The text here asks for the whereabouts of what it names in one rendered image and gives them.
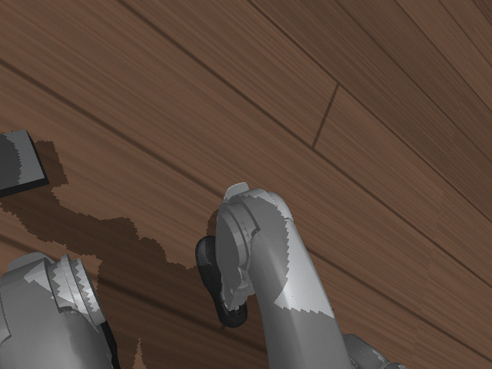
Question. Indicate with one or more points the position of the left robot foot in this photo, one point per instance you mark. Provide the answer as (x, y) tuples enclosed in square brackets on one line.
[(112, 344)]

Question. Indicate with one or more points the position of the right robot foot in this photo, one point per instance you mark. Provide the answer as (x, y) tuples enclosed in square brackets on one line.
[(211, 277)]

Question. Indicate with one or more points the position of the right robot hand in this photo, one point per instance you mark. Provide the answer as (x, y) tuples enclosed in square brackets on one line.
[(363, 355)]

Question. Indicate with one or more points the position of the carton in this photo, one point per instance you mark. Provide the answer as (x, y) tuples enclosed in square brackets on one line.
[(20, 166)]

